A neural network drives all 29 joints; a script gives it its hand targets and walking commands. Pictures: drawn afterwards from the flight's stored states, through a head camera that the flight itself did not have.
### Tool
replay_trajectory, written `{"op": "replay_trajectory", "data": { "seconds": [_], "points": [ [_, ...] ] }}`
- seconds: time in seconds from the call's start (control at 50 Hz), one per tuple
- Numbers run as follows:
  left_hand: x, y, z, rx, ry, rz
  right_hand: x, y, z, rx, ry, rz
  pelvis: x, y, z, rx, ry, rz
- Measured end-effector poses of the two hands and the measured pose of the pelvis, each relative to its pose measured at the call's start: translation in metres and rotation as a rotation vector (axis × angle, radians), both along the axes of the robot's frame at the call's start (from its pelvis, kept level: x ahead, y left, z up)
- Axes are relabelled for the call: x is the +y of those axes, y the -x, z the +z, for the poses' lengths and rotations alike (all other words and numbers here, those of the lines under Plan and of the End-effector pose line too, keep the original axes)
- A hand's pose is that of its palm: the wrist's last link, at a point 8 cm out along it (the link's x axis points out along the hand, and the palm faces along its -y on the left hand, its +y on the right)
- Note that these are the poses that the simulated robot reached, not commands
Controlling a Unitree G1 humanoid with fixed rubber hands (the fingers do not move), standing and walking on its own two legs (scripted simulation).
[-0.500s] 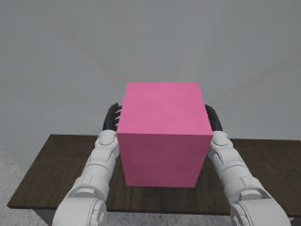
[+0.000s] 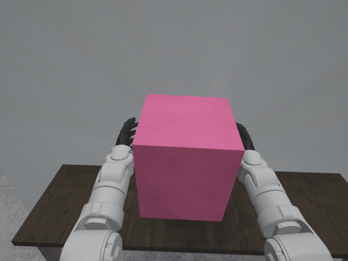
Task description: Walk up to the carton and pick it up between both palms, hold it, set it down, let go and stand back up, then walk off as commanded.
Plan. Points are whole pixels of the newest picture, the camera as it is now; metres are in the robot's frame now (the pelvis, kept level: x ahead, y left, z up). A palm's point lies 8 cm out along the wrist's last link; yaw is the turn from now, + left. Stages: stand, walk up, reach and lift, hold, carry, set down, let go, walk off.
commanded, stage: reach and lift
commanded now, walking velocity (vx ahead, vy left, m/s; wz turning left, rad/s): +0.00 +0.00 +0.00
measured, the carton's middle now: (184, 157) +0.37 +0.01 +0.11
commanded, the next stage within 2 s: hold in 1.04 s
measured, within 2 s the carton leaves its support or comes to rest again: neither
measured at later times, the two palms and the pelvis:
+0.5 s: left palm (118, 141) +0.35 +0.17 +0.16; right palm (243, 146) +0.35 -0.13 +0.16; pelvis -0.01 +0.00 +0.00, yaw +0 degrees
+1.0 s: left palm (115, 134) +0.36 +0.18 +0.18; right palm (241, 137) +0.36 -0.12 +0.18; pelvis +0.00 +0.00 +0.00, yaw +0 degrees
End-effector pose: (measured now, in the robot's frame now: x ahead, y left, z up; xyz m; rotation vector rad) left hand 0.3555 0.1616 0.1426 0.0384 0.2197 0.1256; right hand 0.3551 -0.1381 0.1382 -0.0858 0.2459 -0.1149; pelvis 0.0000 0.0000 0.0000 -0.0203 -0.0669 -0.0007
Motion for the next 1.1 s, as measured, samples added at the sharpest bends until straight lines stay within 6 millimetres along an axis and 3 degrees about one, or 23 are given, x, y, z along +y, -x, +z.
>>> {"op": "replay_trajectory", "data": {
  "seconds": [0.24, 0.4, 0.58, 0.74, 0.9, 1.1],
  "points": [
    [0.007, 0.008, 0.009, -0.006, 0.01, 0.001, 0.007, 0.007, 0.012, -0.012, 0.006, 0.001, 0.002, 0.008, 0.0, -0.01, 0.002, 0.0],
    [0.01, 0.004, 0.022, -0.014, 0.0, 0.0, 0.01, 0.003, 0.023, -0.023, 0.009, 0.002, 0.002, 0.008, 0.0, -0.009, 0.002, 0.0],
    [0.012, 0.0, 0.021, 0.011, 0.001, 0.0, 0.012, -0.001, 0.023, -0.002, -0.025, -0.007, 0.002, 0.004, 0.001, -0.003, 0.003, 0.0],
    [0.016, -0.001, 0.038, -0.036, 0.002, 0.005, 0.016, -0.004, 0.04, -0.052, -0.053, -0.008, 0.003, 0.002, 0.002, -0.002, 0.005, 0.0],
    [0.016, -0.002, 0.034, 0.001, 0.004, 0.004, 0.016, -0.006, 0.036, -0.018, -0.053, -0.007, 0.003, 0.0, 0.002, -0.005, 0.005, 0.0],
    [0.017, 0.001, 0.042, -0.027, 0.006, 0.015, 0.016, -0.007, 0.046, -0.048, -0.08, -0.003, 0.002, -0.002, 0.003, -0.009, 0.003, 0.001]
  ]
}}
